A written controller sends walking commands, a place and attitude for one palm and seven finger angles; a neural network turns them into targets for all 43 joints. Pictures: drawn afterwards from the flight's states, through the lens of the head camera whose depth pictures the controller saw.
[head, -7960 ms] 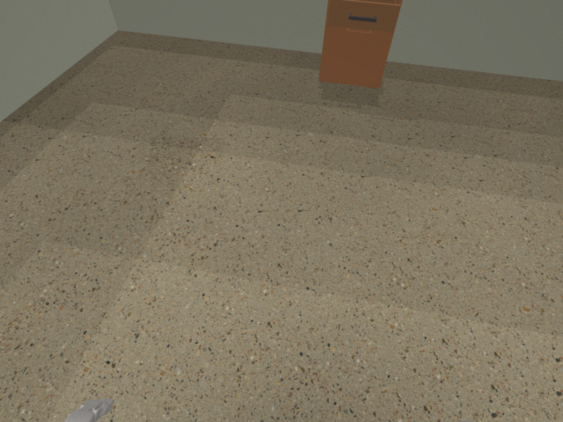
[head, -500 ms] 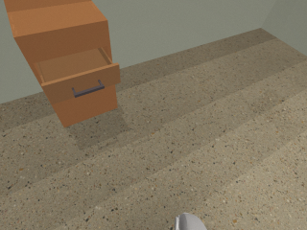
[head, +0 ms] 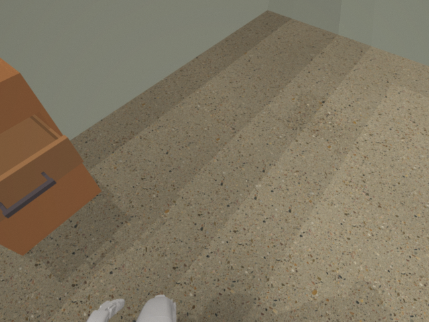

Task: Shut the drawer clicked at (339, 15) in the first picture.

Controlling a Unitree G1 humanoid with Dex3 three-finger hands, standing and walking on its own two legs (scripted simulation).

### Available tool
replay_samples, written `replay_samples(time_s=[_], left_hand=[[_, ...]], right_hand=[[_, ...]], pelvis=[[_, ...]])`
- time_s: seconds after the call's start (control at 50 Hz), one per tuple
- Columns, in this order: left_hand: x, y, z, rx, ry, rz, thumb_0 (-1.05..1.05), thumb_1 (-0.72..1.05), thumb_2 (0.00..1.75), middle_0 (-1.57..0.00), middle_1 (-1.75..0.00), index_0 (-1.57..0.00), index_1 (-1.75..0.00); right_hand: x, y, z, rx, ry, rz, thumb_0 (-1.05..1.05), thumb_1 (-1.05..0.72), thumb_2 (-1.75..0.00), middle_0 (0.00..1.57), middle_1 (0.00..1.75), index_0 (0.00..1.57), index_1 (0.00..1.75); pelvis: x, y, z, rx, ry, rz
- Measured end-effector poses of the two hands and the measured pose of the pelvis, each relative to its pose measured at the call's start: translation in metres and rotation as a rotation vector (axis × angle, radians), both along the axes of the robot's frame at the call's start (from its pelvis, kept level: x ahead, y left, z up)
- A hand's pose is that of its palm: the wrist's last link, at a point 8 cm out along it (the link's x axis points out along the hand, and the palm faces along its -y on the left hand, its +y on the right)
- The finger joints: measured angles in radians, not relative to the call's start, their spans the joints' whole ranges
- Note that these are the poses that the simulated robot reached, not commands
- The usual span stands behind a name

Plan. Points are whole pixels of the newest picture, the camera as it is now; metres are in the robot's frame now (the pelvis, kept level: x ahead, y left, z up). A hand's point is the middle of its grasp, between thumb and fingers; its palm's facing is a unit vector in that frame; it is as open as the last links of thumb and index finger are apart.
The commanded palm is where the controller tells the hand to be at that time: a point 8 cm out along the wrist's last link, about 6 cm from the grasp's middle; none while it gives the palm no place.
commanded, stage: walk to a spot facing it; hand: left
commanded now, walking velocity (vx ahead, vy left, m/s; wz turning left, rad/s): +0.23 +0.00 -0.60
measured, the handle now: (27, 193) +0.48 +0.59 -0.25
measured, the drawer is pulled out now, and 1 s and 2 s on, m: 0.18 0.18 0.18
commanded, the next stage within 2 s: turn to face it in 0.52 s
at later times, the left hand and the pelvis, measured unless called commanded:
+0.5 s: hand (117, 274) +0.24 +0.23 -0.17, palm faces -0.27 -0.94 -0.20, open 7.4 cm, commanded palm none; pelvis +0.11 +0.05 +0.01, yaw -18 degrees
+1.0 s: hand (167, 230) +0.34 +0.13 -0.18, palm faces -0.33 -0.93 -0.13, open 7.4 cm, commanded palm none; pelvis +0.17 +0.02 -0.01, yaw -18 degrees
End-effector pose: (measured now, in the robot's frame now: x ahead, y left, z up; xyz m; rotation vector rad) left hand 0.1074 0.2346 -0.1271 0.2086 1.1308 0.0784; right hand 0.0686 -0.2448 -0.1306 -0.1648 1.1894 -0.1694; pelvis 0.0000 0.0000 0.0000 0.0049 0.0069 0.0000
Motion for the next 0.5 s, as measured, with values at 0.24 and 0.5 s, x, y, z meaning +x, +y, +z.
replay_samples(time_s=[0.24,0.5], left_hand=[[-0.011,0.07,-0.025,-0.002,0.195,0.052,0.01,0.9,0.9,-0.2,-0.3,-0.21,-0.3],[0.136,0.045,-0.008,0.022,0.149,-0.203,0.01,0.91,0.9,-0.19,-0.3,-0.2,-0.3]], right_hand=[[0.114,0.043,0.032,-0.076,-0.225,0.028,0.0,-0.91,-0.9,0.2,0.3,0.2,0.3],[0.013,0.046,0.015,-0.036,0.073,-0.289,0.0,-0.91,-0.9,0.21,0.3,0.2,0.3]], pelvis=[[0.061,0.049,-0.006,-0.018,-0.003,-0.149],[0.109,0.047,0.007,-0.039,0.004,-0.322]])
